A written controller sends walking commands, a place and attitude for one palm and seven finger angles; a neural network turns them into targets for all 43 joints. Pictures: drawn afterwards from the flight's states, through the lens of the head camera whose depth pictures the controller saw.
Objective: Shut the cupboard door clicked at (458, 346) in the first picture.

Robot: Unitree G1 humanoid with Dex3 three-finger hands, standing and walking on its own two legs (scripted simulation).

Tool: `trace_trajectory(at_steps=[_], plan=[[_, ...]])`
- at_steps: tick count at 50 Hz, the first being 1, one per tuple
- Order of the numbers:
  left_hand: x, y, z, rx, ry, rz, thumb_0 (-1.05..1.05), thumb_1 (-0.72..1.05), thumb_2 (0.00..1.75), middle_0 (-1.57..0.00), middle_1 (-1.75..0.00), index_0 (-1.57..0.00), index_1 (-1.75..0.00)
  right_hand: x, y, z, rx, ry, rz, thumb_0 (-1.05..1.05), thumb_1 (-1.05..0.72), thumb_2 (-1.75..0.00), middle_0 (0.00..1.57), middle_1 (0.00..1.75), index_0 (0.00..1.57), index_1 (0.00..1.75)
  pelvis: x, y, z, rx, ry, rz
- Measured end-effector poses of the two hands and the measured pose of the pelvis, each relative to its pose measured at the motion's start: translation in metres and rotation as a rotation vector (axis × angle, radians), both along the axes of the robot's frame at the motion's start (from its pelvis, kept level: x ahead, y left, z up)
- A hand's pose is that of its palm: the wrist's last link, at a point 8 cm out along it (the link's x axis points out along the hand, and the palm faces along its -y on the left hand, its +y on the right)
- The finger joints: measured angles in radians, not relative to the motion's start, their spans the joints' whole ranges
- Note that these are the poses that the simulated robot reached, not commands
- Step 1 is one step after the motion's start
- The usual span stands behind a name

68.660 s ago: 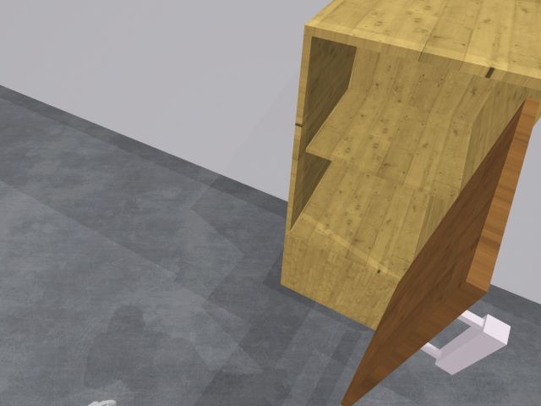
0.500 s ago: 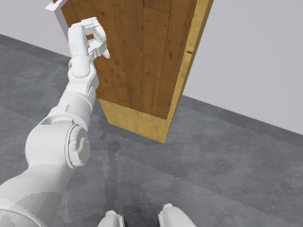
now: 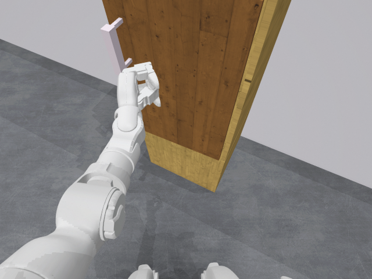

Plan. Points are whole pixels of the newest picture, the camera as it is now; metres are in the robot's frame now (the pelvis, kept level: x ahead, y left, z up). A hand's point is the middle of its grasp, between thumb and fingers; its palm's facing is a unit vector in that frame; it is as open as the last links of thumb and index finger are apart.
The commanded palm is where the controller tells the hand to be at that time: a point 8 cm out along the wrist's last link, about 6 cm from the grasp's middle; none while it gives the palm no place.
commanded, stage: draw the hand back to the body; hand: left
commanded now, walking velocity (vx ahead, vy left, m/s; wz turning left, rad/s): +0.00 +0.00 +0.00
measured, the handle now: (119, 47) +0.67 +0.11 +0.10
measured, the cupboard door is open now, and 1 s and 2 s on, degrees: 2 2 2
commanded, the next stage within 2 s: step back with the hand held close in 1.60 s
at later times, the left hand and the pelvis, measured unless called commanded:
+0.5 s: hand (103, 120) +0.39 +0.11 +0.15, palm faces +0.00 -1.00 -0.04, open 3.1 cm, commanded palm +0.35 +0.17 +0.16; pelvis +0.01 +0.00 +0.03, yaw -1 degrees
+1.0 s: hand out of the picture +0.26 +0.23 +0.19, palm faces +0.30 -0.90 -0.31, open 4.4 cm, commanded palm +0.21 +0.28 +0.21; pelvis +0.02 +0.01 +0.06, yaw +1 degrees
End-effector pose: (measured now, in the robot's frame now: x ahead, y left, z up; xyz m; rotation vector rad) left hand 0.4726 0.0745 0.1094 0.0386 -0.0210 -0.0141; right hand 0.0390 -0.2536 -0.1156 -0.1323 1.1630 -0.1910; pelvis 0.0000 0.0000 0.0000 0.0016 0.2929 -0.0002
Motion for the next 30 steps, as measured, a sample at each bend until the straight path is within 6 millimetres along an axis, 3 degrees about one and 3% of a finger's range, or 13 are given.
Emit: trace_trajectory(at_steps=[7, 11, 15, 20, 27, 30], plan=[[0.004, 0.012, 0.006, -0.023, -0.016, 0.022, 0.02, 0.90, 0.89, -1.30, -1.49, -1.30, -1.50, -0.029, 0.009, -0.003, 0.031, 0.055, -0.040, 0.01, -0.91, -0.90, 0.20, 0.30, 0.20, 0.30, -0.002, 0.000, 0.001, 0.008, 0.005, -0.023], [-0.015, 0.033, 0.006, -0.002, -0.030, 0.026, 0.01, 0.90, 0.89, -1.30, -1.49, -1.30, -1.50, -0.043, 0.012, 0.001, 0.056, 0.087, -0.074, 0.01, -0.91, -0.90, 0.20, 0.30, 0.20, 0.30, 0.003, 0.000, 0.009, 0.012, -0.026, -0.042], [-0.042, 0.054, 0.007, -0.009, -0.014, 0.036, 0.02, 0.90, 0.89, -1.29, -1.49, -1.30, -1.50, -0.039, 0.010, 0.009, 0.053, 0.075, -0.087, 0.01, -0.91, -0.90, 0.20, 0.30, 0.20, 0.30, 0.008, 0.000, 0.019, 0.008, -0.076, -0.044], [-0.076, 0.073, 0.025, -0.012, -0.061, 0.028, 0.02, 0.90, 0.90, -1.30, -1.49, -1.30, -1.50, -0.003, 0.002, 0.022, 0.018, -0.035, -0.062, 0.01, -0.91, -0.90, 0.20, 0.30, 0.20, 0.30, 0.011, 0.000, 0.027, 0.001, -0.135, -0.033], [-0.116, 0.100, 0.044, -0.009, -0.055, 0.013, 0.02, 0.90, 0.90, -1.27, -1.47, -1.28, -1.47, 0.081, 0.001, 0.050, -0.011, -0.282, 0.013, 0.02, -0.91, -0.90, 0.20, 0.30, 0.19, 0.30, 0.011, 0.003, 0.035, 0.002, -0.205, -0.021], [-0.139, 0.111, 0.053, 0.080, -0.059, 0.025, 0.02, 0.90, 0.90, -1.23, -1.42, -1.23, -1.42, 0.116, 0.008, 0.068, -0.012, -0.376, 0.034, 0.01, -0.91, -0.90, 0.20, 0.30, 0.19, 0.30, 0.012, 0.004, 0.040, 0.007, -0.240, -0.017]])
